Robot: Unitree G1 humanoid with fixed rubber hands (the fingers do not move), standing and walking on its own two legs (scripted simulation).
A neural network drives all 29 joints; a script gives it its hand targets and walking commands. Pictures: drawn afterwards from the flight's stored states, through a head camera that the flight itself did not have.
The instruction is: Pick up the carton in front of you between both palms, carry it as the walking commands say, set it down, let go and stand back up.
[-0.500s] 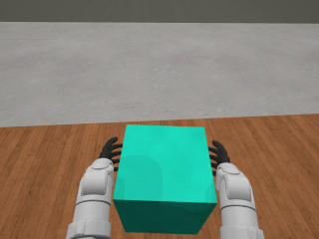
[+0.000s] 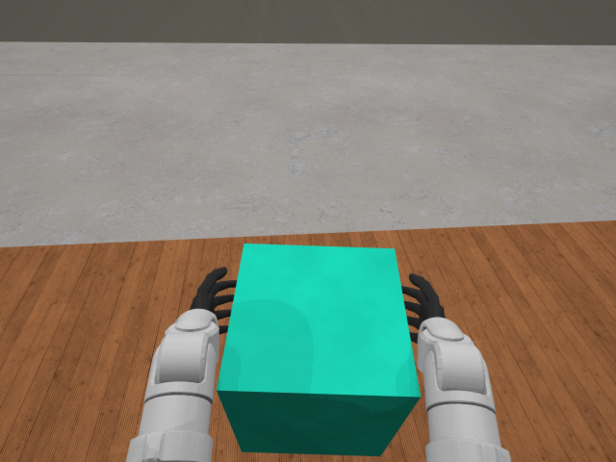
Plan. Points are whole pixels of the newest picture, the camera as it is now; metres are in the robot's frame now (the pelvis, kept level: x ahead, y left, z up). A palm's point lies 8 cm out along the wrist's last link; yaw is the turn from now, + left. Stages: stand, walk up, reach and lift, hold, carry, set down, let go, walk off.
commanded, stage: hold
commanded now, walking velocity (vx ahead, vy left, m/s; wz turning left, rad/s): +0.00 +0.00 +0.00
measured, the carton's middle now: (315, 354) +0.28 +0.00 -0.02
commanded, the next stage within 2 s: carry in 0.58 s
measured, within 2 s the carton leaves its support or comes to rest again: neither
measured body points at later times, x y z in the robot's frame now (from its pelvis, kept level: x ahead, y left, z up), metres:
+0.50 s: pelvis +0.00 +0.00 +0.00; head -0.04 +0.00 +0.45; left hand +0.29 +0.15 +0.04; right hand +0.30 -0.15 +0.04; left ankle +0.02 +0.12 -0.75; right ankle +0.01 -0.12 -0.75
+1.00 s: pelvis +0.09 -0.02 +0.00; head +0.08 -0.02 +0.45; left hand +0.38 +0.13 +0.08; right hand +0.38 -0.17 +0.08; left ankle +0.12 +0.09 -0.71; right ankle +0.01 -0.13 -0.75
